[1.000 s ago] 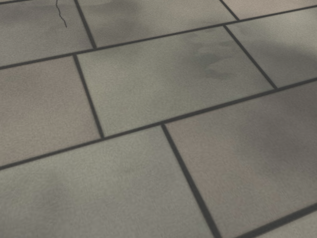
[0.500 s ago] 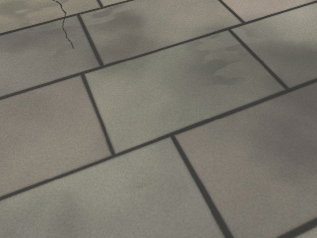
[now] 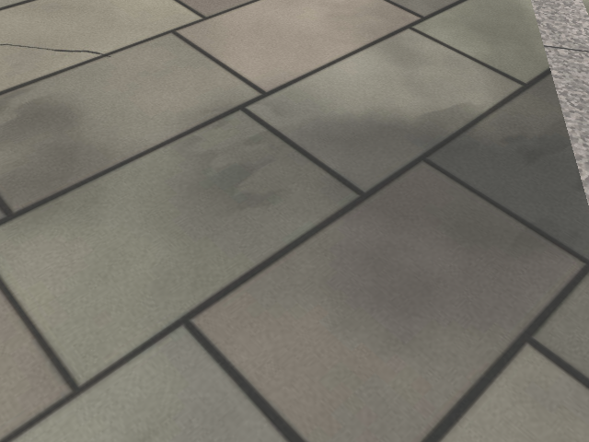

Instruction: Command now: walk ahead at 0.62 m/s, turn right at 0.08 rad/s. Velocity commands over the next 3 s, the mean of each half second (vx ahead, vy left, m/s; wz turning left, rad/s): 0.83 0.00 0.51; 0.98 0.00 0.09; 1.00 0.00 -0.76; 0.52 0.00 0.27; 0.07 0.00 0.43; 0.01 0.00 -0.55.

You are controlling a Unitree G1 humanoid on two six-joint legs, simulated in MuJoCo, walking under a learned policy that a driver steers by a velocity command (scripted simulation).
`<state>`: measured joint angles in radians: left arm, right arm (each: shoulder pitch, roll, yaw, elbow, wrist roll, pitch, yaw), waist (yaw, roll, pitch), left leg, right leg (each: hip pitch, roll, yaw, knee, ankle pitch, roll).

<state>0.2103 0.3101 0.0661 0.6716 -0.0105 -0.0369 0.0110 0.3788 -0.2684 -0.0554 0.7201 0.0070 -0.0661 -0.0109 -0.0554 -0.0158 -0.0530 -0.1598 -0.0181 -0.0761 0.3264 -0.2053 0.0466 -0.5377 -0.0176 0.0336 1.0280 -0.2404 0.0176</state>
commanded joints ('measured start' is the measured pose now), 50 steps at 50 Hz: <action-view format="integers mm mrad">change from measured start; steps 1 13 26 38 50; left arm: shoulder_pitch -165 175 250 141 -135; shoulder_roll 57 195 43 65 -21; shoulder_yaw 4 37 -9 -24 -52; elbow -101 -32 130 85 51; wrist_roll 97 71 48 -4 13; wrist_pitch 4 -31 -82 -62 -9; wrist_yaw -50 11 0 -11 -76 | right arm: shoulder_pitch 43 -120 -426 -13 38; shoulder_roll -177 -74 -47 -199 -77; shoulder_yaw -44 -16 13 -51 22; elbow -22 -90 -138 63 154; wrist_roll -34 -8 -39 -60 -17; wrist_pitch -5 15 67 22 -78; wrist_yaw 20 23 122 14 8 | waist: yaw -21 159 90 -1 40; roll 140 -126 -55 -78 57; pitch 90 16 246 49 201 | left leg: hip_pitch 29 -766 -721 215 103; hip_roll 188 19 108 298 102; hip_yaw -263 -52 170 -379 308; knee -222 865 672 -73 -231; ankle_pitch -351 -180 164 -131 965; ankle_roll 131 62 63 212 -66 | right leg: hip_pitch -152 696 545 -173 -59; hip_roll -9 -428 -212 -81 10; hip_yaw -50 611 -257 36 -219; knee -126 -850 -939 436 -253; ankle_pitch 21 -636 375 -29 395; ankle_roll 9 -106 -39 -102 -136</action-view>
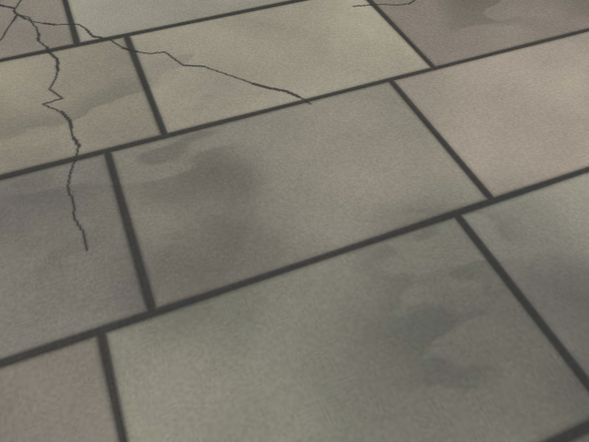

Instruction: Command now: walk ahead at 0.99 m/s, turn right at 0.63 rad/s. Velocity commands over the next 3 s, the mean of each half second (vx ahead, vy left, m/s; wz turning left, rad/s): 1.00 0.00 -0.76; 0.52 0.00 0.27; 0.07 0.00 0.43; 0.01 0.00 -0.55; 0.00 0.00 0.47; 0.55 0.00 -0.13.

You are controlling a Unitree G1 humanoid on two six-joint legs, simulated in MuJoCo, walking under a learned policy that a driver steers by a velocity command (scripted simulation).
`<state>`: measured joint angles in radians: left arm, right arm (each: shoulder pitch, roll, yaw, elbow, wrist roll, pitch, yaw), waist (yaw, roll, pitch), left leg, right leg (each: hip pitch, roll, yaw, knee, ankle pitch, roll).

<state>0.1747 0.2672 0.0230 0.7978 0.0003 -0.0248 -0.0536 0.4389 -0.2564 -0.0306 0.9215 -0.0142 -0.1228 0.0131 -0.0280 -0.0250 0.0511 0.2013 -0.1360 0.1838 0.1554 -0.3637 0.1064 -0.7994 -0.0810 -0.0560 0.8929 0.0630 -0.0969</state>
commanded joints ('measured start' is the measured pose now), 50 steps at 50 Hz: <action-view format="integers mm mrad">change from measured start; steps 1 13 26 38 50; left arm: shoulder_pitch -79 206 257 -93 -110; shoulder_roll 37 156 266 62 69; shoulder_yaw -7 63 101 -12 20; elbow -70 34 53 -169 -203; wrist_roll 7 16 25 1 2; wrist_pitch -20 -29 -72 -109 -8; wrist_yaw -16 60 51 28 67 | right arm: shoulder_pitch -21 -264 -181 -162 51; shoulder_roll -112 -104 -188 -188 -184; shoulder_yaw -4 41 -5 -48 -73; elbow -47 -286 -289 -155 -221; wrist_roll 3 -74 -16 60 52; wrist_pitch -22 31 22 7 140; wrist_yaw -34 -9 -21 -27 -62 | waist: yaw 36 -28 -58 60 18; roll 89 175 -43 89 -61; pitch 61 82 -225 -52 -265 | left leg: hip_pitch -195 -920 -285 -407 -894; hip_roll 243 233 124 269 182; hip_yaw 57 -286 -147 -417 -264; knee -11 1184 349 126 1198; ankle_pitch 1317 17 264 936 -203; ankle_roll -137 -145 -51 113 -211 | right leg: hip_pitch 252 481 784 277 830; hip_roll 108 -29 36 99 -276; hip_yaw -157 619 341 96 410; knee -166 -744 -217 -166 -490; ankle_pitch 110 -513 556 -287 253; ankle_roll -34 -279 -61 125 -165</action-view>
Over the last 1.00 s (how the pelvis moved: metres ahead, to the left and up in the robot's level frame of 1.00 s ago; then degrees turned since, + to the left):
0.62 0.18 -0.03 20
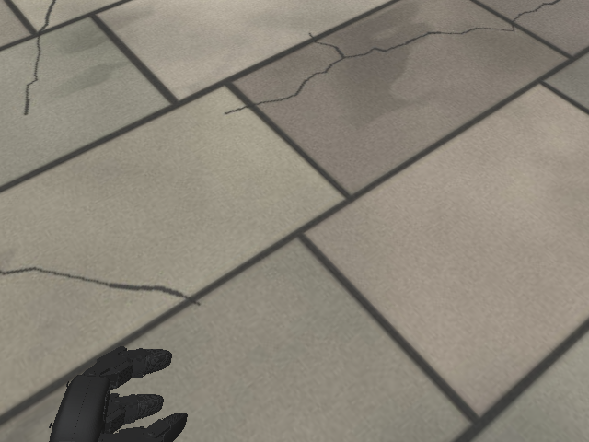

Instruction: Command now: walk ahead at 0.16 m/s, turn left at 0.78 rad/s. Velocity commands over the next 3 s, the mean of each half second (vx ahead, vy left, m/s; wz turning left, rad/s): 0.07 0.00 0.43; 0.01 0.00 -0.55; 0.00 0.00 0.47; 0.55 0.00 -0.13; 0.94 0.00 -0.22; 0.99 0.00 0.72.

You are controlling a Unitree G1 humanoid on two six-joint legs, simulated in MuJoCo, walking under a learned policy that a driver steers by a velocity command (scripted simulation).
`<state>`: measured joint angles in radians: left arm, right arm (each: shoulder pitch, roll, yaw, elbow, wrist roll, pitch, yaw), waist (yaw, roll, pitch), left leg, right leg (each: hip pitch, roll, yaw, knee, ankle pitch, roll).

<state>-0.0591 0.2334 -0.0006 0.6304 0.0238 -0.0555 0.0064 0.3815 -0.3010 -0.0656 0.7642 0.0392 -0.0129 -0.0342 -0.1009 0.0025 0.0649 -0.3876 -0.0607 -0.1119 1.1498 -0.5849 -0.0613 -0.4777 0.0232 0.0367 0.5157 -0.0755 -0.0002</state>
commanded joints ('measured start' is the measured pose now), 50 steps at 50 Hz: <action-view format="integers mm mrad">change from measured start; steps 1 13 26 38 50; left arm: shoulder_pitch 78 81 212 402 223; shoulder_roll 102 210 162 300 153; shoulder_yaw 45 105 95 162 78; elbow -35 66 111 48 -16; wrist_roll -12 -61 -51 -37 -16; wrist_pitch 26 27 93 114 59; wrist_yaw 8 6 18 6 31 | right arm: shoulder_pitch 86 -89 -266 -295 -298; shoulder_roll -144 -83 -106 -51 -61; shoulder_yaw -47 -34 -18 -45 -40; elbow -78 -192 -164 -108 -67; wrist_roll -7 -31 -65 -50 -34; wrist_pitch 49 65 23 34 33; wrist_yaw -25 43 -20 1 -7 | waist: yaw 67 50 79 137 101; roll -99 -102 126 -242 -99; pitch -213 -181 -130 -129 -169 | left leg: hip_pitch -276 128 246 -100 -208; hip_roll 131 88 378 212 110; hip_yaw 32 156 14 336 50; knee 186 -561 -812 -253 -136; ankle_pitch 50 411 639 220 308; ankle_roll -52 73 290 16 -30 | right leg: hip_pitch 381 243 -75 426 434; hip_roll -356 -318 -91 -259 -227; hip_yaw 263 -63 -30 238 169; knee -156 -115 494 -129 -175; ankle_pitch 317 157 -334 341 296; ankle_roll -250 -165 91 -171 -211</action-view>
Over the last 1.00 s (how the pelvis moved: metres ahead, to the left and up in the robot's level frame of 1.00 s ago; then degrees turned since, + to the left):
0.83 -0.12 0.00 -11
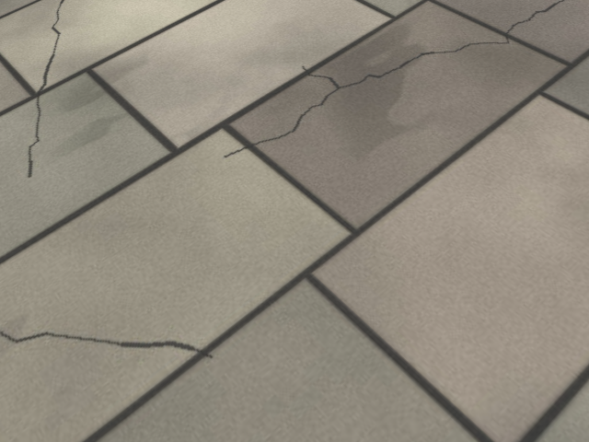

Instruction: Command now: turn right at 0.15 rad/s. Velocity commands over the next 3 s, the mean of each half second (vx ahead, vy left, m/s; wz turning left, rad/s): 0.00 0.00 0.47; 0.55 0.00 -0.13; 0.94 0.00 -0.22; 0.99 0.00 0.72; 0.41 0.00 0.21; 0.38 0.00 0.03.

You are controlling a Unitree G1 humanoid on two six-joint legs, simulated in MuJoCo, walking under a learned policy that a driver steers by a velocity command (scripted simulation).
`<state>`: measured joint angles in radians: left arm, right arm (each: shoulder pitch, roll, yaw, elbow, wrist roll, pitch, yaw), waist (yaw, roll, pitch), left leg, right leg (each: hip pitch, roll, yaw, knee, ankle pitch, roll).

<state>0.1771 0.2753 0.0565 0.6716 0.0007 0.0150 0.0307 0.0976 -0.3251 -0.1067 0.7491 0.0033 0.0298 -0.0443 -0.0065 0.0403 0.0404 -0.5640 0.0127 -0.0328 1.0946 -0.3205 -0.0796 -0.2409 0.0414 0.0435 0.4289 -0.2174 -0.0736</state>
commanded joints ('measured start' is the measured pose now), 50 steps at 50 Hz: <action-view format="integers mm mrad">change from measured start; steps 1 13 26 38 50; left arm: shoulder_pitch -38 -88 -149 -114 -225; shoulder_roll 80 146 150 105 57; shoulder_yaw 8 44 61 42 -7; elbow -54 -15 -36 17 -70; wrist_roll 15 19 2 68 38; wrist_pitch -13 13 -11 -34 -21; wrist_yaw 6 12 -1 -75 -140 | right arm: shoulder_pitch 5 28 73 324 326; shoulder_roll -26 -58 -135 -129 -84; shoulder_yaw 8 7 -15 16 36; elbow -36 -76 -149 -49 50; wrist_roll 1 29 20 -45 -48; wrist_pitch -9 -6 -38 -105 -138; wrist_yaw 7 43 35 49 32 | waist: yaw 3 35 -12 -91 -50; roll -145 -123 8 50 39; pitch -140 -71 -152 27 141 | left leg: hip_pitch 26 25 589 610 693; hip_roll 55 76 252 210 235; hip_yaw -29 37 -283 -190 206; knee -158 -225 -703 -1037 -1007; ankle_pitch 64 -145 686 -175 571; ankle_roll -16 6 334 241 181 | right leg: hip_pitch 170 236 -477 -628 -572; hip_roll -232 -366 -87 -58 -81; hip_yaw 132 105 31 22 -174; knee -98 -67 764 513 338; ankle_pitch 383 529 -263 114 70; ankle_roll -128 -193 131 121 -52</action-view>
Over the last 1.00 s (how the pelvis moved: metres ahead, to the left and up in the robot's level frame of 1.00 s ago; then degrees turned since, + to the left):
0.07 -0.01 0.02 -8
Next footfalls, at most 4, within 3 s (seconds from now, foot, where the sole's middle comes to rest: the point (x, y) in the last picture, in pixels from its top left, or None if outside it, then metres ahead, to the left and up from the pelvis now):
0.42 left None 0.01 0.15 -0.78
1.08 right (317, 441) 0.46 0.05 -0.78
1.56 left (278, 263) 0.93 0.14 -0.78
1.96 right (306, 148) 1.37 0.05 -0.78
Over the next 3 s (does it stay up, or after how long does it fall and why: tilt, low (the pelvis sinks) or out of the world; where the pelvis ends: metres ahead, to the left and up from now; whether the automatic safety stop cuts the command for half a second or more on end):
stays up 1.55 0.33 -0.01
